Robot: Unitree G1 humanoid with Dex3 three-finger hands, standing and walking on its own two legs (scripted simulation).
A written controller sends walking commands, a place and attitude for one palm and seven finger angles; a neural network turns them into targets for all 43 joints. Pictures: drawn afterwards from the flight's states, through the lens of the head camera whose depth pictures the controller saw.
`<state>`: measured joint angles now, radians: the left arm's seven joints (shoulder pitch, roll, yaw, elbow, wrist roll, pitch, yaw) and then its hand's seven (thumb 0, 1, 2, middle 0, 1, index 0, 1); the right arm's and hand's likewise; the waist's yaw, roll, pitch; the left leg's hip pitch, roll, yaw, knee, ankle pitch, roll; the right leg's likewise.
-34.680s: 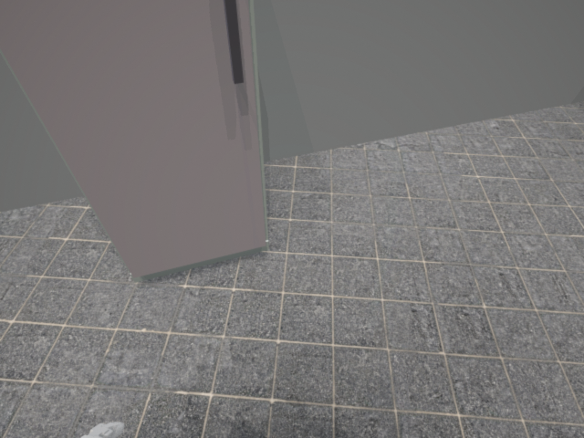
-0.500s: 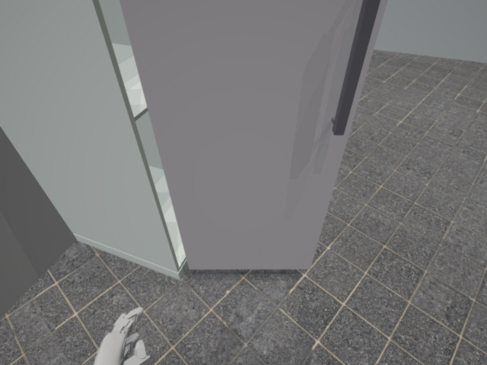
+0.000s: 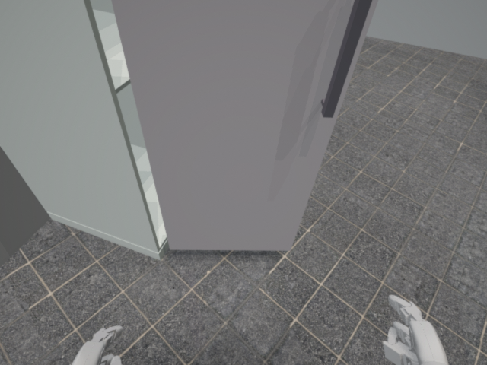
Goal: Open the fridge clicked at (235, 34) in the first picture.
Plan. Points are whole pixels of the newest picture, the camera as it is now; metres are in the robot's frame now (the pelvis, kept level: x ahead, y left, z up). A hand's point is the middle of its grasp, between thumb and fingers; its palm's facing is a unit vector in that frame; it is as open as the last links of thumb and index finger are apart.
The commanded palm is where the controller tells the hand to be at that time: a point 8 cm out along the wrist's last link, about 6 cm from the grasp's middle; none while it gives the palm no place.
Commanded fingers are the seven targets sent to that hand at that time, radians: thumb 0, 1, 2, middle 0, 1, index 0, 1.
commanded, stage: let the arm hang, fingers relaxed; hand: right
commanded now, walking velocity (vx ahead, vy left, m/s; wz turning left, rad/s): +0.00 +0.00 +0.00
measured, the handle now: (346, 39) +0.69 -0.13 +0.25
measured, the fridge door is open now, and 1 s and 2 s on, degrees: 69 69 69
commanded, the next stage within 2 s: look to check the result in 0.92 s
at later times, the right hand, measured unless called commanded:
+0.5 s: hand out of the picture +0.05 -0.27 -0.14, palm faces +0.00 +0.93 -0.37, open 7.4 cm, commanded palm none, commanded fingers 0.00 -0.90 -0.90 0.20 0.30 0.20 0.30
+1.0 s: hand out of the picture +0.15 -0.22 -0.13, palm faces -0.05 +0.95 -0.32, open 7.4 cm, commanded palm none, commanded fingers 0.00 -0.90 -0.90 0.20 0.30 0.20 0.30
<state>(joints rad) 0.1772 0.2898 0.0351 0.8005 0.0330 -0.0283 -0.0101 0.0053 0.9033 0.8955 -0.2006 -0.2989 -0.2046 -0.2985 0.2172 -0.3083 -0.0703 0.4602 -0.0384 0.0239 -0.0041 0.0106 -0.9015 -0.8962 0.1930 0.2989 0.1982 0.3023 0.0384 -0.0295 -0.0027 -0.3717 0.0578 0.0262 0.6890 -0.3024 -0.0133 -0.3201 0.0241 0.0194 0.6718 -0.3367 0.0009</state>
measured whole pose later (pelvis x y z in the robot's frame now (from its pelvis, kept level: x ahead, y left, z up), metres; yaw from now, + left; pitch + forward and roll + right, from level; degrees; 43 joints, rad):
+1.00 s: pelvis +0.03 +0.01 +0.03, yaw +1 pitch -1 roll +0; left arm 0.08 0.34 0.01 1.09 0.03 0.00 0.01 0.00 0.90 0.90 -0.20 -0.30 -0.20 -0.30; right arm 0.05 -0.31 -0.01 1.09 -0.02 -0.02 0.00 0.01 -0.90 -0.89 0.20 0.30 0.20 0.30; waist 0.01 0.00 0.05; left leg -0.17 0.03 0.03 0.38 -0.19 -0.01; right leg -0.12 0.00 0.02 0.35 -0.22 0.01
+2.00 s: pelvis +0.04 +0.01 +0.03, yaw +1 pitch -1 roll +0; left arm 0.13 0.32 0.01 1.13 0.02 0.00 0.01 0.00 0.90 0.90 -0.20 -0.30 -0.20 -0.30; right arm 0.09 -0.33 -0.01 1.12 -0.01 -0.01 0.00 0.01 -0.90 -0.89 0.20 0.30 0.20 0.30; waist 0.01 0.01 0.05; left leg -0.14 0.01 0.02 0.33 -0.17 0.00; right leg -0.08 -0.02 0.01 0.32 -0.22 0.02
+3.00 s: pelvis +0.04 +0.01 +0.03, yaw +1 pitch -1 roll +0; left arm 0.12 0.33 0.01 1.12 0.02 -0.01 0.01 0.00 0.90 0.90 -0.20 -0.30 -0.20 -0.30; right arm 0.09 -0.33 -0.01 1.12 -0.01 -0.01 0.00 0.01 -0.90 -0.90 0.20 0.30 0.20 0.30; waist 0.01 0.01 0.05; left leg -0.12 0.02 0.03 0.32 -0.18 -0.01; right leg -0.07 -0.01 0.02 0.30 -0.21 0.01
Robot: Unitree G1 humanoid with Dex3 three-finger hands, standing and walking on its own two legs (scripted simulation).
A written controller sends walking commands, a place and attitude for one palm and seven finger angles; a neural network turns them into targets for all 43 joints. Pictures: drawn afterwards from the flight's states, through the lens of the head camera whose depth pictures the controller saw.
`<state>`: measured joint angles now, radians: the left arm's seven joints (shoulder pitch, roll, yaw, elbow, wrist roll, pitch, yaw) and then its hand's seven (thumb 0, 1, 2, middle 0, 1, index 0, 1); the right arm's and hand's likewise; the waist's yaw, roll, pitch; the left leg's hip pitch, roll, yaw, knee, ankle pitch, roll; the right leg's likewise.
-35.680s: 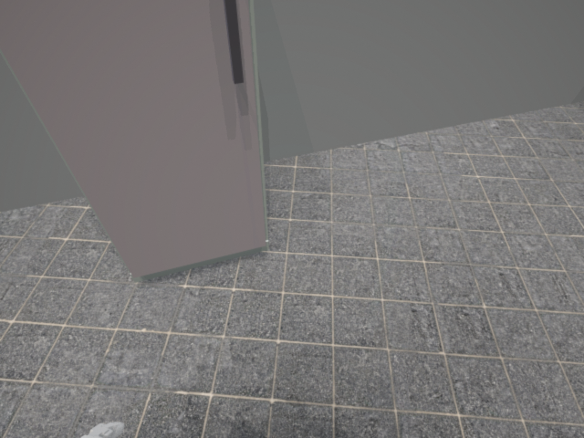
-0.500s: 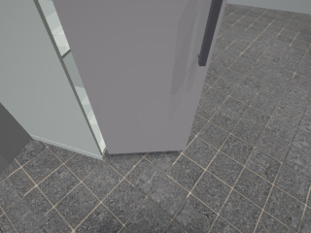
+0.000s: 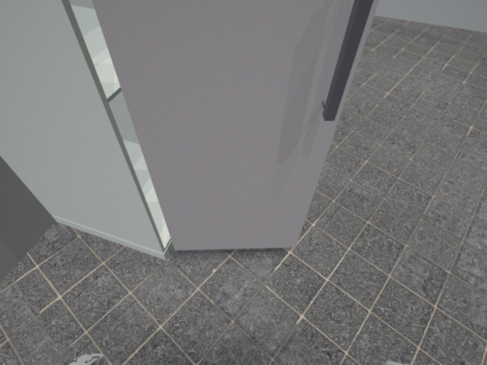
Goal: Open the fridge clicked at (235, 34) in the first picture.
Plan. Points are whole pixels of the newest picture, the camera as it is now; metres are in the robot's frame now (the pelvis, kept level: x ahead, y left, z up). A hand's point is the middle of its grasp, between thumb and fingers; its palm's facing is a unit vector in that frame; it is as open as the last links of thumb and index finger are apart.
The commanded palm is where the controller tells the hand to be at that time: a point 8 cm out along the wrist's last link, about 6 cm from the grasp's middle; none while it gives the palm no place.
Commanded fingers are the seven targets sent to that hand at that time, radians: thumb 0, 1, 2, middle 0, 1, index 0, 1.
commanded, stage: look to check the result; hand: right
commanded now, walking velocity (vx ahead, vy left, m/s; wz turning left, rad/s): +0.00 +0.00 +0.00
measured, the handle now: (347, 40) +0.65 -0.15 +0.22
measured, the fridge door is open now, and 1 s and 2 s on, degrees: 69 69 69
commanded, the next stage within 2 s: stand and wait in 0.54 s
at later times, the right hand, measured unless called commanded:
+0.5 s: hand out of the picture +0.10 -0.23 -0.15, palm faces -0.03 +0.94 -0.34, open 7.4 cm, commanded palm none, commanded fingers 0.00 -0.90 -0.90 0.20 0.30 0.20 0.30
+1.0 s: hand out of the picture +0.09 -0.24 -0.16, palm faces -0.04 +0.95 -0.32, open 7.4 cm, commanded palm none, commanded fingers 0.00 -0.90 -0.90 0.20 0.30 0.20 0.30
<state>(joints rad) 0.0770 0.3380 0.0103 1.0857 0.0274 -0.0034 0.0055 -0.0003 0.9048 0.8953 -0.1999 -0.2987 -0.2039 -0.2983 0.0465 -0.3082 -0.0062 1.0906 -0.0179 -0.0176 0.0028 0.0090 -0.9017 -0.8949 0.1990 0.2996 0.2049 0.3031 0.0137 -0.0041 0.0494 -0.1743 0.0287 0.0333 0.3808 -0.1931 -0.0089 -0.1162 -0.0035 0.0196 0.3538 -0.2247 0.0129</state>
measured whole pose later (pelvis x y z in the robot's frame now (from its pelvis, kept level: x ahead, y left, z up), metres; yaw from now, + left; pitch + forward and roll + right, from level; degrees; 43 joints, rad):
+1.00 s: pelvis +0.00 +0.00 +0.00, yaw +1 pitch -1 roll +0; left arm 0.13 0.32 0.01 1.13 0.02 0.00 0.01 0.00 0.90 0.90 -0.20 -0.30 -0.20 -0.30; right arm 0.09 -0.33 -0.01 1.12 -0.01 -0.01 0.00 0.01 -0.90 -0.89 0.20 0.30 0.20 0.30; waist 0.01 0.01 0.05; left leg -0.14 0.01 0.02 0.33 -0.17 0.00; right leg -0.08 -0.02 0.01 0.32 -0.22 0.02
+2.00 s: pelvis +0.01 +0.00 +0.00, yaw +0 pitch -1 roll +0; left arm 0.12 0.33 0.01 1.12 0.02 -0.01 0.01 0.00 0.90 0.90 -0.20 -0.30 -0.20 -0.30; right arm 0.09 -0.33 -0.01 1.12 -0.01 -0.01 0.00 0.01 -0.90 -0.90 0.20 0.30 0.20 0.30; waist 0.01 0.01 0.05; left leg -0.12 0.02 0.03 0.32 -0.18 -0.01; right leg -0.07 -0.01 0.02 0.30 -0.21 0.01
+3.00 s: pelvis +0.01 +0.00 +0.00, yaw +1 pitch -1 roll +0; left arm 0.13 0.33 0.01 1.13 0.02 0.00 0.01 0.00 0.90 0.90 -0.20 -0.30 -0.20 -0.30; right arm 0.10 -0.33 -0.01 1.12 -0.01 -0.02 0.00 0.01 -0.90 -0.90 0.20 0.30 0.20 0.30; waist 0.01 0.00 0.05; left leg -0.12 0.01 0.03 0.31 -0.17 0.00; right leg -0.06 -0.02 0.01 0.30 -0.21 0.02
